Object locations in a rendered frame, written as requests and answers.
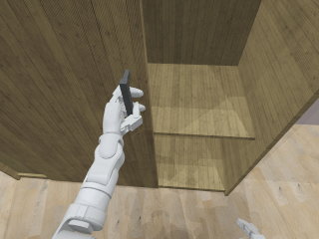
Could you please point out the wardrobe door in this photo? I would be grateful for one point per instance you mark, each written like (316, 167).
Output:
(15, 162)
(60, 62)

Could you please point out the handle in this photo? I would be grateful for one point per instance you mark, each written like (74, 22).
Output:
(126, 93)

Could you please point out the left robot forearm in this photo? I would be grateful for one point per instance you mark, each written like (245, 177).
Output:
(88, 212)

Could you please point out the left robot hand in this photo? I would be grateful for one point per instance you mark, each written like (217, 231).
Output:
(114, 120)

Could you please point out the right robot hand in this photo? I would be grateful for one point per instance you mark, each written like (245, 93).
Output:
(249, 229)

